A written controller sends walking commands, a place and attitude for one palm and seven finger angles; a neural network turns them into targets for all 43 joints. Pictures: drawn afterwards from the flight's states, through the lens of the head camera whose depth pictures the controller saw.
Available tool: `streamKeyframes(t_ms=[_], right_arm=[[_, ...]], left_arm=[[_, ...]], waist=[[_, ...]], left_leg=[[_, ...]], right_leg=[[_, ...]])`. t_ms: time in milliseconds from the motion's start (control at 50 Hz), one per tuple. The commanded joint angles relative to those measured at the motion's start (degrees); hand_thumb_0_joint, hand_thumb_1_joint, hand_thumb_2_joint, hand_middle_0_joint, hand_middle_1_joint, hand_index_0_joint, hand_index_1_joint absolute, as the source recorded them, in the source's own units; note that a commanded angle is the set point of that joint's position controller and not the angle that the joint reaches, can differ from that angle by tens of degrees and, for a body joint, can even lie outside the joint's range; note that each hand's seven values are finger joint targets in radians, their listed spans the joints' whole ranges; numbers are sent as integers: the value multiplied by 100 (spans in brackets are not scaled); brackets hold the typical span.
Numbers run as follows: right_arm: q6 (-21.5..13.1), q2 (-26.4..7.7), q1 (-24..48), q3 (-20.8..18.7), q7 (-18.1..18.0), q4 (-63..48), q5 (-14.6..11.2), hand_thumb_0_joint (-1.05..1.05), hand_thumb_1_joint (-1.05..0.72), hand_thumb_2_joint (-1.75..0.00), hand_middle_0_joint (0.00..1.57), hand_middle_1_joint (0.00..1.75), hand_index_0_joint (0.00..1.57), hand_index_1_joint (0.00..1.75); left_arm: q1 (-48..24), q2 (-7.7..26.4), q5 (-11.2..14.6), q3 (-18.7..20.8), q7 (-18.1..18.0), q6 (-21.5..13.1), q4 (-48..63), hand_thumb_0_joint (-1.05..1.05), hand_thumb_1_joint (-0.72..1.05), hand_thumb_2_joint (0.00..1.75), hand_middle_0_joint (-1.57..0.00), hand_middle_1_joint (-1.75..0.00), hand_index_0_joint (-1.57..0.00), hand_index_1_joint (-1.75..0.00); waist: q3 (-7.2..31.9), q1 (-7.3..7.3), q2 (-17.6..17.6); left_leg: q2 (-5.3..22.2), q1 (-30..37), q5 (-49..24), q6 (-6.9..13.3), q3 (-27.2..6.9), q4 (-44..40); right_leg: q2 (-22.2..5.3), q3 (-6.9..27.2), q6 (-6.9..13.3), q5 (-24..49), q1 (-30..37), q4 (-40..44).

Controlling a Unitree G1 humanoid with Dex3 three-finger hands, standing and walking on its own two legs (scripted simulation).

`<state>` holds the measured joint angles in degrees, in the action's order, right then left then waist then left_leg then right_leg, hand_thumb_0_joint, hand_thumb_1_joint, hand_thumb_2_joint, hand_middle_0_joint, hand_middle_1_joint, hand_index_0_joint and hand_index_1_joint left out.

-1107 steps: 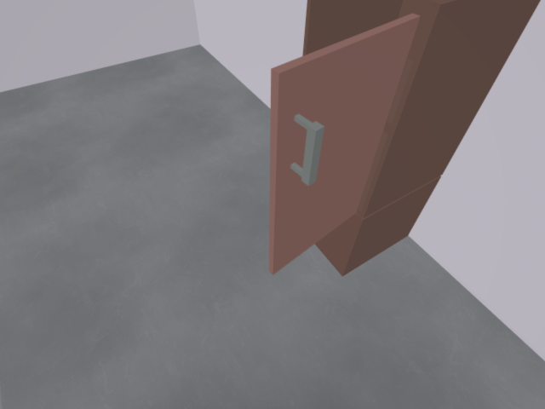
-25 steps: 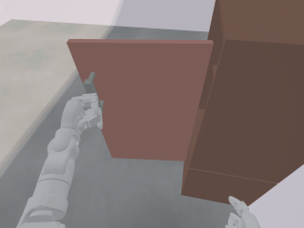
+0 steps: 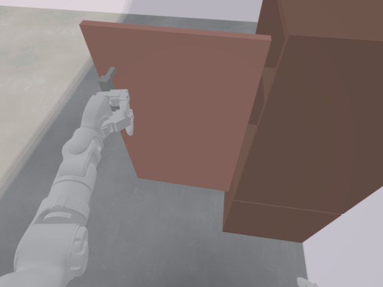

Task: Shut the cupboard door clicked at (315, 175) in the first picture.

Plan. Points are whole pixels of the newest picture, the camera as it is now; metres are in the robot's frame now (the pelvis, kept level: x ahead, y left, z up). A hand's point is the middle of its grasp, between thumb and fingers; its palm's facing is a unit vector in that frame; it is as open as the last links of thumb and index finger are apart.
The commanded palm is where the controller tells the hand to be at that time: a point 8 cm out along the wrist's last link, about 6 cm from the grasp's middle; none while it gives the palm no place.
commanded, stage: push the door shut along its arc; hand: left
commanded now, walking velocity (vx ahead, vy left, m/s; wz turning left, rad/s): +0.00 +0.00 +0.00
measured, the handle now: (115, 96) +0.51 +0.17 +0.11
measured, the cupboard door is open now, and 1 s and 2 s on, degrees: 89 72 58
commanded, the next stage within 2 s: pull the fist back off the door in 1.20 s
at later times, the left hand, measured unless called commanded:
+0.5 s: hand (151, 99) +0.49 +0.08 +0.12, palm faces -0.32 -0.95 -0.02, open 3.1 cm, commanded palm +0.49 +0.14 +0.12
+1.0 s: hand (160, 87) +0.53 +0.06 +0.12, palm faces -0.42 -0.91 +0.00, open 3.3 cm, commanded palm +0.55 +0.10 +0.12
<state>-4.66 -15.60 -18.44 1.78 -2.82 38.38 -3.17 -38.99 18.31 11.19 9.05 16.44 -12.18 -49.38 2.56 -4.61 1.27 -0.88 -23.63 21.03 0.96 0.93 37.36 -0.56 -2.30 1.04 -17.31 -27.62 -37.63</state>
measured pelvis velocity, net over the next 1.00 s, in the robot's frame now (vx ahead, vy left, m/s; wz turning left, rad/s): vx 0.00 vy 0.00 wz -0.02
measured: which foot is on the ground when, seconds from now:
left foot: down 0.00-1.00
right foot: down 0.00-1.00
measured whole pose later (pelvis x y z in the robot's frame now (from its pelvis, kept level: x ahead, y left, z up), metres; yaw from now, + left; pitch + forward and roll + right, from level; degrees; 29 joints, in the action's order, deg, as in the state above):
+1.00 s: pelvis +0.00 +0.00 -0.02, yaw -1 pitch +18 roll -1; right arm -3.0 -17.0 -23.3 1.5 -2.9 39.8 -0.2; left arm -66.9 27.7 7.5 12.4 26.8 -11.4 -72.5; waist 2.9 -12.4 1.5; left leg 0.8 -38.8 23.7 0.6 0.9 44.7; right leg 1.0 -2.4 1.6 -18.3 -42.0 -42.6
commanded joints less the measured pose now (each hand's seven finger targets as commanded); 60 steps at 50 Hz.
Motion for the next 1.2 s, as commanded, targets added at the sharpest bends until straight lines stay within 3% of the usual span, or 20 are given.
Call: streamKeyframes(t_ms=[0,40,120,180,260,300,460,540,600,640,660,720,740,780,920,1040,1060,1120,1140,1180], right_arm=[[-169,-826,-230,-314,-32,-521,31,0,-90,-90,20,30,20,30],[-143,-866,-344,-325,-49,-475,68,0,-90,-90,20,30,20,30],[-157,-838,-410,-336,-4,-509,76,0,-90,-90,20,30,20,30],[-145,-869,-538,-358,23,-458,105,0,-90,-90,20,30,20,30],[-104,-928,-681,-355,-15,-348,117,0,-90,-90,20,30,20,30],[-128,-946,-742,-358,-12,-340,145,0,-90,-90,20,30,20,30],[-69,-1004,-1010,-358,-21,-267,200,0,-90,-90,20,30,20,30],[-24,-1064,-1185,-358,-62,-248,224,0,-90,-90,20,30,20,30],[-15,-1057,-1241,-384,-40,-327,249,0,-90,-90,20,30,20,30],[23,-1058,-1287,-374,-52,-315,251,0,-90,-90,20,30,20,30],[37,-1070,-1286,-372,-54,-280,253,0,-90,-90,20,30,20,30],[64,-1102,-1376,-399,-59,-260,256,0,-90,-90,20,30,20,30],[75,-1093,-1390,-392,-81,-246,248,0,-90,-90,20,30,20,30],[70,-1100,-1397,-408,-68,-211,271,0,-90,-90,20,30,20,30],[70,-1114,-1428,-417,-86,-102,306,0,-90,-90,20,30,20,30],[59,-1131,-1459,-405,-93,16,327,0,-90,-90,20,30,20,30],[65,-1149,-1435,-406,-85,26,343,0,-90,-90,20,30,20,30],[68,-1144,-1473,-409,-99,126,354,0,-90,-90,20,30,20,30],[59,-1153,-1469,-394,-113,160,341,0,-90,-90,20,30,20,30],[60,-1167,-1478,-403,-102,210,374,0,-90,-90,20,30,20,30]], left_arm=[[-3127,935,95,268,114,-440,727,0,90,90,-130,-150,-130,-150],[-3286,1298,65,573,84,-510,440,0,90,90,-130,-150,-130,-150],[-3547,1067,-58,294,195,-661,415,0,90,90,-130,-150,-130,-150],[-3707,954,-58,195,304,-690,230,0,90,90,-130,-150,-130,-150],[-4172,1174,-28,362,361,-631,-255,0,90,90,-130,-150,-130,-150],[-4332,1338,-51,517,351,-636,-295,0,90,90,-130,-150,-130,-150],[-4938,1609,-203,559,544,-613,-719,0,90,90,-130,-150,-130,-150],[-5142,2151,-248,913,638,-524,-1027,0,90,90,-130,-150,-130,-150],[-5184,2212,-311,922,751,-561,-809,0,90,90,-130,-150,-130,-150],[-5164,2125,-265,855,823,-500,-978,0,90,90,-130,-150,-130,-150],[-5354,2076,-288,764,864,-476,-932,0,90,90,-130,-150,-130,-150],[-5439,2200,-311,817,930,-414,-1032,0,90,90,-130,-150,-130,-150],[-5629,2025,-254,691,965,-410,-1009,0,90,90,-130,-150,-130,-150],[-5644,1980,-274,645,1025,-365,-963,0,90,90,-130,-150,-130,-150],[-6062,1756,-235,445,1100,-285,-990,0,90,90,-130,-150,-130,-150],[-6538,1463,-193,249,1074,-270,-1008,0,90,90,-130,-150,-130,-150],[-6500,1464,-229,229,1074,-239,-1077,0,90,90,-130,-150,-130,-150],[-6744,1238,-249,77,1049,-152,-1331,0,90,90,-130,-150,-130,-150],[-6875,1169,-207,54,1044,-160,-1369,0,90,90,-130,-150,-130,-150],[-7018,1188,-274,32,1014,-129,-1456,0,90,90,-130,-150,-130,-150]], waist=[[1822,-241,-163],[1762,-215,-407],[2138,-277,107],[2220,-335,168],[1943,-507,-193],[2109,-470,-8],[2331,-695,43],[2471,-753,-99],[2876,-694,104],[2828,-733,288],[2760,-821,255],[2750,-859,86],[2766,-913,267],[2935,-898,337],[2884,-1050,247],[2975,-1145,611],[3017,-1149,465],[2707,-1331,273],[2710,-1333,477],[2723,-1395,501]], left_leg=[[71,649,-1797,33,-177,-298],[68,419,-1610,58,-181,-330],[67,678,-1910,36,-180,-211],[92,819,-2090,14,-245,-140],[82,378,-1592,62,-228,-145],[73,413,-1640,53,-241,-109],[41,149,-1606,118,-191,108],[31,-208,-1575,159,-158,216],[5,-123,-1817,144,-139,290],[3,-53,-1957,142,-137,367],[16,-48,-1936,145,-138,386],[11,-230,-1813,163,-131,418],[-7,-82,-1980,167,-134,441],[6,92,-2057,152,-156,491],[4,97,-2048,168,-173,586],[-2,486,-2396,155,-265,719],[19,530,-2402,146,-298,744],[27,292,-2101,169,-282,783],[9,383,-2227,167,-292,815],[32,398,-2158,160,-315,869]], right_leg=[[34,97,68,1781,695,246],[28,102,58,1665,795,247],[40,140,80,1822,603,121],[74,100,84,1791,385,75],[92,105,59,1531,284,117],[89,124,72,1547,263,78],[123,210,35,1697,208,10],[131,271,18,1880,419,-37],[136,294,26,2200,567,-114],[157,256,45,2291,429,-142],[178,255,23,2275,305,-113],[188,274,13,2235,340,-96],[203,231,37,2340,250,-135],[215,229,30,2340,155,-129],[242,176,34,2280,-94,-164],[290,43,101,2205,-594,-329],[294,46,74,2149,-669,-310],[289,30,47,1912,-913,-297],[302,-10,89,1938,-1010,-369],[300,-8,68,1792,-1195,-374]])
